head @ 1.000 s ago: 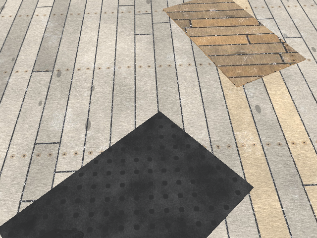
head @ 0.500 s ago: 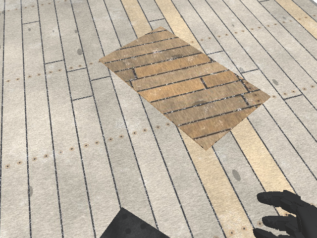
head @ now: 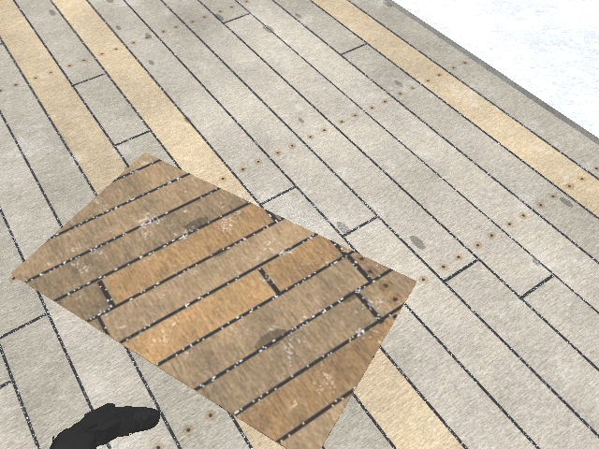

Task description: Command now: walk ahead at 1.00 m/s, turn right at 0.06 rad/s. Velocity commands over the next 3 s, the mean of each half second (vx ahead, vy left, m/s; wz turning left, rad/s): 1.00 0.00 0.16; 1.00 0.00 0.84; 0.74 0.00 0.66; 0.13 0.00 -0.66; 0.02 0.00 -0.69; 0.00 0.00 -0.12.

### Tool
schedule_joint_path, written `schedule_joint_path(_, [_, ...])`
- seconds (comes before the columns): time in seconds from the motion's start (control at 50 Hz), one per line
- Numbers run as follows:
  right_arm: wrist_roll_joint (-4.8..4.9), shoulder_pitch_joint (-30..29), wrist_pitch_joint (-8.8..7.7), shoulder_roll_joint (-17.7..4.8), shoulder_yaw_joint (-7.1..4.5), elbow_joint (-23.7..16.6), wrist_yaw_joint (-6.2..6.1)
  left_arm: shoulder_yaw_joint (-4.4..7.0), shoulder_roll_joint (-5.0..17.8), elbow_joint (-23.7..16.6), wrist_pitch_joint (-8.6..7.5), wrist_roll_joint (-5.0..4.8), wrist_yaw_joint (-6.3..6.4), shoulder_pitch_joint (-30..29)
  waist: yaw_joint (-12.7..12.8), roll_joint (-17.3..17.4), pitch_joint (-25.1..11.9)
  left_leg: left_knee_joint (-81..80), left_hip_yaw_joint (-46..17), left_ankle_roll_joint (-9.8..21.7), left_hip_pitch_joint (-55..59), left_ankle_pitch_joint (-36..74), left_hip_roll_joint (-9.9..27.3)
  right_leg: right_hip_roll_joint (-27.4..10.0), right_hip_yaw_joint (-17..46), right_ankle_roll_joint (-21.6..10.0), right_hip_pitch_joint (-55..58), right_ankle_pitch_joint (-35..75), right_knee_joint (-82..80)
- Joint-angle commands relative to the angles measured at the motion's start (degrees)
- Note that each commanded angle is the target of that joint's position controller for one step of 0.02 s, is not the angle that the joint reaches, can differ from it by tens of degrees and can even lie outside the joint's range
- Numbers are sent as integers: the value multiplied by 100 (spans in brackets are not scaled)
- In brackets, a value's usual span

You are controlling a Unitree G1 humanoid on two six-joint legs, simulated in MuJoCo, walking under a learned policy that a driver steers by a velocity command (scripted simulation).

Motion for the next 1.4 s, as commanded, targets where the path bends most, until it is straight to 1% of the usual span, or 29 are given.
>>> schedule_joint_path(0.02, [53, -805, -172, -828, -140, -924, -17, 519, 1146, 439, 26, -125, 109, 1978, 987, -371, -981, 2767, -446, 262, -4380, 548, 178, -1999, 3724, -973, 4468, -1455, -2059])
schedule_joint_path(0.08, [-169, -747, 6, -460, -17, -924, 116, 415, 671, 691, -110, -123, 132, 1761, 302, -171, -241, 1782, -483, 99, -3474, 521, 570, -1469, 2565, -810, 2392, -819, -2586])
schedule_joint_path(0.14, [-236, -1509, 164, -348, 10, -1157, 229, 345, 447, 923, -255, -270, 99, 2052, 276, -236, 507, 914, -256, -53, -3867, 791, 807, -1113, 1781, -666, 1870, -269, -3183])
schedule_joint_path(0.26, [-97, -2984, 56, -289, 158, -1677, 372, 440, 865, 1120, -426, -410, 27, 2362, 460, 12, 749, -1924, 460, 121, -2602, 3447, 455, -897, 736, -505, 1771, 1743, -4127])
schedule_joint_path(0.34, [-135, -2756, 47, -621, 48, -1543, 264, 481, 1216, 1317, -315, -213, 153, 2676, 350, -302, 129, -2250, 951, 504, -2432, 2563, -329, -1188, -23, -102, 3883, 5807, -2863])
schedule_joint_path(0.38, [-128, -1072, 66, -930, -118, -1064, 182, 512, 1358, 1309, -105, -3, 301, 2534, -457, -682, -862, -2092, 952, 734, -818, 1755, -734, -1293, -227, 81, 3915, 6986, -365])
schedule_joint_path(0.4, [-163, 113, 99, -1165, -258, -737, 107, 503, 1343, 1223, -50, 37, 343, 2325, -1038, -623, -1326, -2123, 563, 900, 509, 1226, -511, -1130, -319, 146, 3037, 6209, 1510])
schedule_joint_path(0.42, [-146, 458, 216, -1933, -562, -701, 17, 363, 679, 928, -165, -275, 213, 2709, -627, 1354, -2144, -2421, -2448, 1825, 2530, 74, 1055, -137, -322, 607, 575, 2275, 4656])
schedule_joint_path(0.44, [-95, -18, 250, -1910, -579, -750, 93, 312, 765, 789, -299, -217, 117, 2766, -251, 1169, -2636, -3574, -4826, 2400, 3060, -357, 1713, 350, 706, 552, -916, -1381, 5573])
schedule_joint_path(0.5, [-23, -562, 194, -1129, -458, -569, 28, 182, 598, 224, -415, -44, 127, 1244, 114, -368, -406, -4090, -3128, 1678, 419, 573, 1033, -649, 1042, 413, -1115, -804, 4055])
schedule_joint_path(0.56, [-5, -804, 84, -923, -365, -592, 8, 118, 481, 33, -65, 126, 85, 1264, 653, -96, 124, -4381, -2441, 1696, -1314, 781, 533, -831, 937, 718, -479, -1339, 3087])
schedule_joint_path(0.62, [6, -951, -24, -1101, -443, -759, 36, 8, 396, -496, -26, 0, -8, 208, 556, 90, 632, -4909, -1997, 1573, -2628, 912, 186, -901, 600, 956, 151, -126, 1225])
schedule_joint_path(0.74, [75, -529, -31, -1392, -648, -840, 74, 79, 655, -639, -80, -179, -1, -299, 102, 234, 173, -4327, -2130, 907, -1248, 2562, 241, -484, 620, 882, 1218, 1382, -734])
schedule_joint_path(0.8, [-26, -758, -8, -1658, -691, -893, 58, 383, 1225, -143, -131, -150, 208, 1750, 1237, -34, -1121, -1407, -1821, 520, -1166, 4052, -103, -348, 519, 715, 3472, -90, -668])
schedule_joint_path(0.82, [-30, -869, -70, -998, -497, -1080, 61, 529, 1662, -12, -146, 7, 345, 2995, 1675, -697, -1953, 664, -1422, 461, -2081, 2448, -427, -1605, 1818, 570, 4813, -2150, -777])
schedule_joint_path(0.84, [281, -199, -82, -224, -273, -1513, 65, 627, 2165, -57, -106, 135, 318, 2627, 864, -2808, -2668, 2281, -825, 313, -3699, -683, -943, -3144, 5338, 13, 5672, -3848, -2305])
schedule_joint_path(0.86, [126, -482, 41, -635, -244, -1347, -11, 629, 1682, -162, -44, 81, 290, 1984, 793, -1838, -1912, 2827, -619, 405, -4436, -140, -347, -2992, 5539, -160, 4952, -4645, -2568])
schedule_joint_path(0.9, [-55, -1299, 156, -869, -306, -1324, 101, 423, 814, -90, -32, 27, 243, 1540, 820, -357, -583, 2278, -450, 347, -4375, 583, 168, -2357, 3241, 12, 3570, -2407, -2318])
schedule_joint_path(1.0, [-163, -2099, 484, -447, -162, -1828, 384, 328, 440, 547, -244, -200, 130, 1962, 486, -594, 83, 1834, -269, 228, -4472, 1018, 539, -1843, 887, 339, 2779, 384, -2667])
schedule_joint_path(1.14, [-129, -3323, 465, -444, 10, -2319, 593, 405, 849, 822, -326, -160, 179, 2132, 381, -201, 667, -852, 953, 599, -3444, 2337, 98, -1366, -1085, 622, 2733, 3470, -3035])
schedule_joint_path(1.18, [-130, -3082, 444, -582, -29, -2183, 542, 470, 1144, 820, -225, -174, 258, 2384, 190, -417, 304, -1118, 1296, 785, -2831, 2029, -374, -1451, -1208, 706, 3340, 6169, -2225])
schedule_joint_path(1.22, [-149, -1736, 400, -888, -174, -1793, 428, 572, 1478, 712, -26, -159, 345, 2157, -574, -595, -383, -1255, 1194, 978, -1377, 1536, -726, -1685, -1101, 656, 3295, 7439, -275])
schedule_joint_path(1.24, [-174, -495, 336, -1093, -316, -1383, 318, 582, 1479, 582, 41, -171, 329, 1912, -1046, -484, -903, -1695, 801, 1185, 28, 1749, -782, -1740, -941, 601, 2690, 6825, 1423])
schedule_joint_path(1.26, [-10, -219, 376, -1286, -517, -1207, 124, 597, 1295, 544, 46, -253, 254, 1745, -1084, 397, -1031, -2450, 36, 1277, 1338, 2056, -513, -798, -963, 766, 1345, 2290, 3668])
schedule_joint_path(1.28, [-114, -785, 410, -2027, -601, -1433, 81, 414, 553, 147, -9, -99, 171, 2415, 16, 1275, -1084, -1679, -2109, 1816, 2267, 6182, 1004, -171, -586, 1036, -676, -2438, 5841])
schedule_joint_path(1.3, [-157, -532, 476, -2113, -710, -1713, 49, 413, 865, -210, -47, -269, 248, 2261, -377, 562, -2686, -2563, -3789, 2814, 3203, 5461, 1849, -94, 669, 1036, -1375, -2133, 6540])
schedule_joint_path(1.32, [-104, -877, 460, -1710, -618, -1704, -59, 329, 849, -157, -92, -299, 273, 2008, -132, -314, -1970, -3171, -3564, 2477, 2189, 5001, 1872, -483, 806, 962, -1443, -1504, 5866])
schedule_joint_path(1.36, [-64, -1519, 344, -993, -347, -1531, -137, 266, 678, 45, 17, -168, 275, 2009, 557, -751, -503, -3465, -2368, 1929, -15, 5136, 1458, -883, 677, 897, -754, -1386, 4647])
schedule_joint_path(1.4, [0, -1504, 146, -655, -174, -1377, -81, 250, 537, 287, 280, -114, 230, 2310, 774, -725, -234, -3794, -1450, 1553, -1425, 5902, 1231, -986, 687, 894, 484, -1421, 3558])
